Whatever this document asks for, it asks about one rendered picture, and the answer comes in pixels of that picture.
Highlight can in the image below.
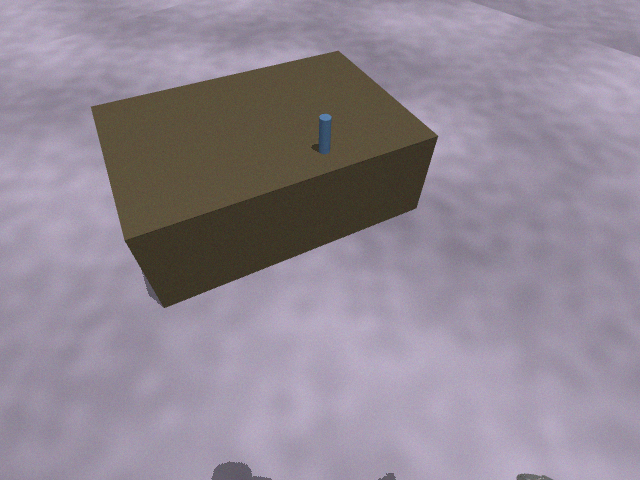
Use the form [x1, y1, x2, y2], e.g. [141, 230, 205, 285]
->
[319, 114, 332, 154]

